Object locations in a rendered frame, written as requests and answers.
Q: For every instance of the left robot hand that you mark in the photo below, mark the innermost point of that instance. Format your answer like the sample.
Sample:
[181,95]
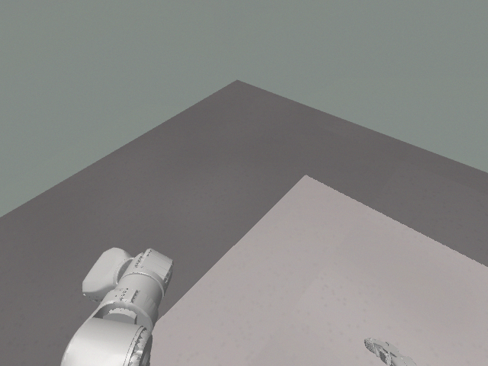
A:
[99,281]

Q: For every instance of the left robot arm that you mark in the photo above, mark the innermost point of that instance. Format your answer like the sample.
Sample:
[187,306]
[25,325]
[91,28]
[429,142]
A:
[119,332]

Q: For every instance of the right robot hand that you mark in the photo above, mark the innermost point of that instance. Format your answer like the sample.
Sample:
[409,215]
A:
[388,353]

